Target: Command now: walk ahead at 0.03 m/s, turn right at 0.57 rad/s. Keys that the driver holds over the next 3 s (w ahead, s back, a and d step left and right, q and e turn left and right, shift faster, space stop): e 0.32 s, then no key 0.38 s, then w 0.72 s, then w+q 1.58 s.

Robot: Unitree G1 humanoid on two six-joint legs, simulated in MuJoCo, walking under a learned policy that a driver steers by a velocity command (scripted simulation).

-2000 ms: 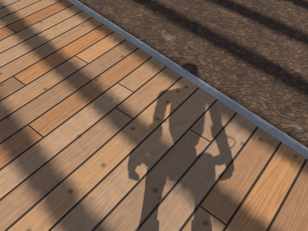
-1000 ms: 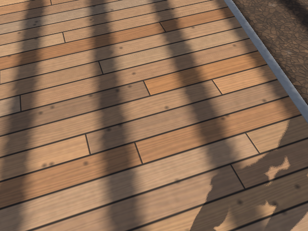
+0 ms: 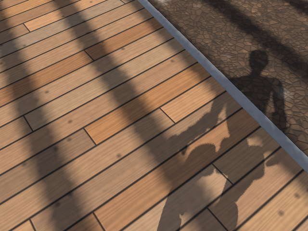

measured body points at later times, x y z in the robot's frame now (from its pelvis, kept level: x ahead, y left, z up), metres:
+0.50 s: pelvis +0.00 +0.04 +0.01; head +0.03 +0.06 +0.46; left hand +0.18 +0.27 -0.13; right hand +0.03 -0.25 -0.09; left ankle +0.02 +0.13 -0.74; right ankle -0.06 -0.08 -0.67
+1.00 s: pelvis +0.03 +0.03 +0.01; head +0.04 +0.04 +0.46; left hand +0.13 +0.28 -0.13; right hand +0.05 -0.26 -0.11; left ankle +0.09 +0.12 -0.72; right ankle -0.06 -0.06 -0.74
